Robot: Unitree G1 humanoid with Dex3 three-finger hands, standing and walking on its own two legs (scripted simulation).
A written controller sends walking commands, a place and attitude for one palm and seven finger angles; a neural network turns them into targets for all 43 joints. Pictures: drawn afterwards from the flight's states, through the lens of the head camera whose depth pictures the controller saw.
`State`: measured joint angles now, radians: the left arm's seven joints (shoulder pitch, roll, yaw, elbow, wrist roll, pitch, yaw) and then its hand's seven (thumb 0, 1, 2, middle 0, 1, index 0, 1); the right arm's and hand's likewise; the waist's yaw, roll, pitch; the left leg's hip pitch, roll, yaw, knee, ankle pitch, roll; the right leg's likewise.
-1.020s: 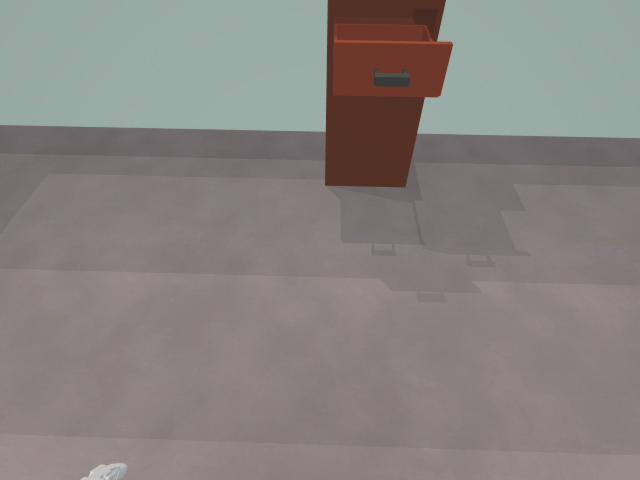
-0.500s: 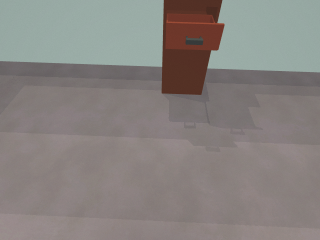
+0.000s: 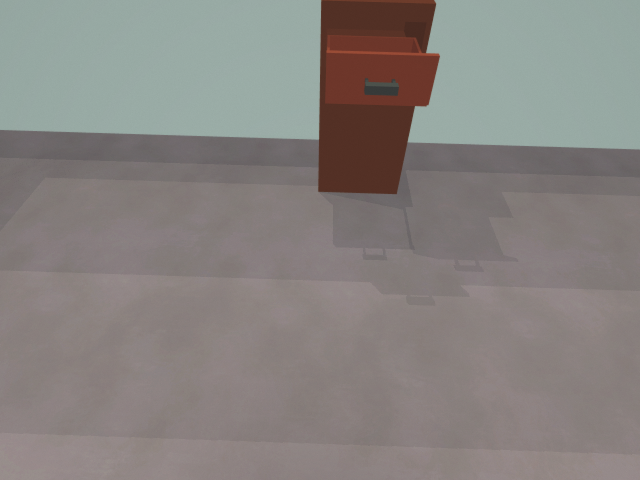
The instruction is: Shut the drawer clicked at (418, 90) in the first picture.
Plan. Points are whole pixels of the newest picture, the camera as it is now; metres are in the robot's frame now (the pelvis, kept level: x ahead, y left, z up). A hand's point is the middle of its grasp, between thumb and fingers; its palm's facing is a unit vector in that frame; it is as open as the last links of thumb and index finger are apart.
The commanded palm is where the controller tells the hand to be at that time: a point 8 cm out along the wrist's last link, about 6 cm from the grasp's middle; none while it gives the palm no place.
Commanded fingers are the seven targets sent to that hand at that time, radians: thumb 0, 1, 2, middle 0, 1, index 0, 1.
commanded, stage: look at it before walking up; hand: left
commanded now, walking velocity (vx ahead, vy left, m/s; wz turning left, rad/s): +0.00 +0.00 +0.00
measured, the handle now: (380, 85) +1.23 -0.12 -0.07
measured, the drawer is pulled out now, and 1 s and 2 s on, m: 0.29 0.29 0.29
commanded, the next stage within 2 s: walk to a spot facing it in 0.42 s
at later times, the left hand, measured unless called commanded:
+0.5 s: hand out of the picture +0.07 +0.25 -0.16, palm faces -0.02 -0.94 -0.33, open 7.4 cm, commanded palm none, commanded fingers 0.00 0.90 0.90 -0.20 -0.30 -0.20 -0.30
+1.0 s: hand out of the picture +0.10 +0.15 -0.18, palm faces -0.11 -0.97 -0.21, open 7.4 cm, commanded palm none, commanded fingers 0.00 0.90 0.90 -0.20 -0.30 -0.20 -0.30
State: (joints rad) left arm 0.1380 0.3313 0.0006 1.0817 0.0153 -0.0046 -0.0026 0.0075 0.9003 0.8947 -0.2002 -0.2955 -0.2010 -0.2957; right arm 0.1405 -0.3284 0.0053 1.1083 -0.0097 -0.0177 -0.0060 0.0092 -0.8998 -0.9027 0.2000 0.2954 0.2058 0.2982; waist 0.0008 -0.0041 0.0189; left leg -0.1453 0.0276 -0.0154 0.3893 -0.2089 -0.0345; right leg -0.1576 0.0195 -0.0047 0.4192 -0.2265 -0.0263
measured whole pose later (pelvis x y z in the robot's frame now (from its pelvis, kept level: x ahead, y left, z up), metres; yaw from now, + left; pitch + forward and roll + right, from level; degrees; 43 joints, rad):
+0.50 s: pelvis +0.00 +0.01 +0.00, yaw +0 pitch -2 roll +0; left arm 0.15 0.34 0.00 1.09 0.02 0.00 0.00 0.01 0.90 0.89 -0.20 -0.30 -0.20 -0.30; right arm 0.14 -0.33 0.01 1.12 -0.01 -0.02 -0.01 0.01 -0.90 -0.90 0.20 0.30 0.21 0.30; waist 0.00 -0.01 0.03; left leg -0.14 0.02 -0.01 0.38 -0.21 -0.03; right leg -0.15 0.01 0.00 0.40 -0.22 -0.02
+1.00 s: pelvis +0.09 -0.04 -0.01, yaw -11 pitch +0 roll +0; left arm 0.37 0.17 0.04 1.00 0.03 -0.05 -0.01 0.01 0.90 0.89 -0.20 -0.30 -0.20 -0.30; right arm 0.27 -0.21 -0.05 1.08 -0.02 0.00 0.01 0.01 -0.90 -0.90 0.20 0.30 0.20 0.30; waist 0.04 0.01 0.05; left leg -0.45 0.11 0.07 1.14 -0.38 -0.04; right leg -0.21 0.04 -0.07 0.57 -0.35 -0.08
